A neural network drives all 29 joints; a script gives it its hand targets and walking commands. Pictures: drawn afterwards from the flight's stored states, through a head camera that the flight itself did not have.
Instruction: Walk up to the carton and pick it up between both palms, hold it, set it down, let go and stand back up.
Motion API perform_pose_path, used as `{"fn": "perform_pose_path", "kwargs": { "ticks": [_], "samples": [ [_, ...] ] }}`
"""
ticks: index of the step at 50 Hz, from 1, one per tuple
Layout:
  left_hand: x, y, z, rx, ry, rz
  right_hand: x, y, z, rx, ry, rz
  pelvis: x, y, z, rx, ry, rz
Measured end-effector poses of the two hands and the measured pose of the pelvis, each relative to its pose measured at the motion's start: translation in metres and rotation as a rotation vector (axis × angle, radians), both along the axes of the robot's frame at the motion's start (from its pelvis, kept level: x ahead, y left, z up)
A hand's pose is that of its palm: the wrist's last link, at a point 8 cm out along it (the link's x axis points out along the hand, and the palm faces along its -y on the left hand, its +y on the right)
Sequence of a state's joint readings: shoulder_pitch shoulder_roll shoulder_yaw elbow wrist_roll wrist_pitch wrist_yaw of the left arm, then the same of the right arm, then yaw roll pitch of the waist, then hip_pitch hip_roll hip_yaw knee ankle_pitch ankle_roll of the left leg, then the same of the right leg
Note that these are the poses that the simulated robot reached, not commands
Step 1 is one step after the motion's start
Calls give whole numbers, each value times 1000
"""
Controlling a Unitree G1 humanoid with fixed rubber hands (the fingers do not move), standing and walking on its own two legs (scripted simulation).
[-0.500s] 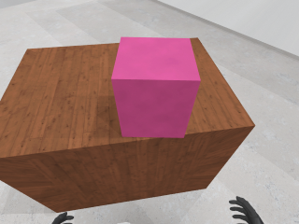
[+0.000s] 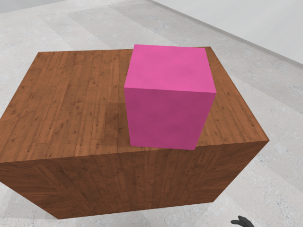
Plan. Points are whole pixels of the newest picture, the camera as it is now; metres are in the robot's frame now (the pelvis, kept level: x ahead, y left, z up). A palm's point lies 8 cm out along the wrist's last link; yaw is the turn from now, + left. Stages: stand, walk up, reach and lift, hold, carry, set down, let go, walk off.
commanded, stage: walk up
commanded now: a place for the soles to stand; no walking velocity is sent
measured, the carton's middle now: (165, 99) +0.47 -0.03 +0.08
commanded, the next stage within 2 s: reach and lift in 1.84 s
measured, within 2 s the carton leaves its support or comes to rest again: neither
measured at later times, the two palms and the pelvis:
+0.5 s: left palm out of the picture +0.09 +0.26 -0.09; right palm (255, 219) +0.16 -0.27 -0.09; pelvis +0.02 -0.02 -0.01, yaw +3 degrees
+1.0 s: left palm out of the picture +0.06 +0.24 -0.08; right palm out of the picture +0.14 -0.28 -0.08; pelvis +0.00 -0.03 +0.01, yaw +2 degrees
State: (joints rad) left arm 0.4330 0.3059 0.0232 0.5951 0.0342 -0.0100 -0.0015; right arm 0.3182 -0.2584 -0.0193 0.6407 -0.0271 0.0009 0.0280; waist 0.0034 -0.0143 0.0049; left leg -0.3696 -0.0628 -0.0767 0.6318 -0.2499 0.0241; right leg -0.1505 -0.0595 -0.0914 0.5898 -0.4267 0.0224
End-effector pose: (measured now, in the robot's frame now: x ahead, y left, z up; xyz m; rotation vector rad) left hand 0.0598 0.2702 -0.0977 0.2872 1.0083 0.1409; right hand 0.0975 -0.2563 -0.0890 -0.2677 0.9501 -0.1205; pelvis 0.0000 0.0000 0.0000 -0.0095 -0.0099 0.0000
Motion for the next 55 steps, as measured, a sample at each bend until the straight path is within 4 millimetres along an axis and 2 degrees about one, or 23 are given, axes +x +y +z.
{"fn": "perform_pose_path", "kwargs": {
  "ticks": [7,12,18,21,24,28,31,34,39,46,55],
  "samples": [
    [15,-4,0,9,15,8,18,-4,-3,-7,17,-2,13,-7,-1,8,19,6],
    [22,-13,5,21,1,12,41,-11,-3,-6,-9,25,21,-14,-1,10,21,20],
    [22,-6,6,44,3,45,72,-6,-4,4,-64,77,26,-14,-5,21,9,35],
    [22,-4,5,48,6,52,79,-6,-4,4,-82,85,25,-15,-8,23,3,35],
    [24,-10,6,49,-3,54,72,-14,-3,-1,-78,65,22,-21,-7,15,-4,44],
    [31,-30,14,39,-66,51,55,-34,-4,-15,-34,47,16,-36,-4,16,-9,51],
    [25,-45,17,36,-85,49,53,-45,-6,-8,-22,49,13,-44,-2,17,-25,65],
    [17,-50,25,41,-72,62,55,-45,-3,11,-28,59,12,-47,5,36,-30,63],
    [10,-43,33,59,-63,61,59,-35,-3,42,-54,85,6,-45,8,37,-29,54],
    [1,-30,28,38,-63,71,53,-23,1,34,-56,100,-3,-36,7,21,-36,51],
    [1,-23,15,0,-48,49,35,-21,9,1,-48,52,-3,-23,7,9,-28,31]
  ]
}}
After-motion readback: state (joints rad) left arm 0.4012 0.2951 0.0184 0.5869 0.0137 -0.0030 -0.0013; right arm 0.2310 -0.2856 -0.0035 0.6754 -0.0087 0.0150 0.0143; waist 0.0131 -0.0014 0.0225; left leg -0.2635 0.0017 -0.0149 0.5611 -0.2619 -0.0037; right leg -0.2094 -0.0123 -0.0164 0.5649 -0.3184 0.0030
